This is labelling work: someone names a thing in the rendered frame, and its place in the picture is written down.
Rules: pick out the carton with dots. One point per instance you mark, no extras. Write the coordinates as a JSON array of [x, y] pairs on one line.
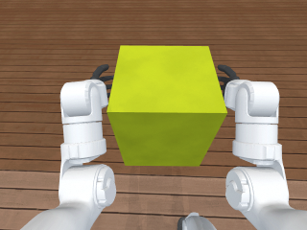
[[165, 105]]

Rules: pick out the robot right forearm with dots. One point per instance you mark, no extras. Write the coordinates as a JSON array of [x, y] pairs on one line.
[[256, 106]]

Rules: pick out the left robot hand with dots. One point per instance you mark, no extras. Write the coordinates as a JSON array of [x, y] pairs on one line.
[[97, 73]]

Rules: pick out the robot left upper arm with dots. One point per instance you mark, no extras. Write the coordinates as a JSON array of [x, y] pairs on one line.
[[84, 191]]

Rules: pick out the robot right upper arm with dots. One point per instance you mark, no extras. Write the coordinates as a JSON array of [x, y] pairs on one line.
[[261, 195]]

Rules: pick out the right robot hand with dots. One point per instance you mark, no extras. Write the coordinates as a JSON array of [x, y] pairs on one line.
[[232, 76]]

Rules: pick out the robot left forearm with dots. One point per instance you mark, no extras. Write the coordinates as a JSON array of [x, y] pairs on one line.
[[81, 104]]

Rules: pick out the right robot thigh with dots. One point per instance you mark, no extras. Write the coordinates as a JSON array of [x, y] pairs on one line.
[[197, 223]]

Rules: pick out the robot right shin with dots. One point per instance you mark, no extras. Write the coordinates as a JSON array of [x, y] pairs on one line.
[[192, 214]]

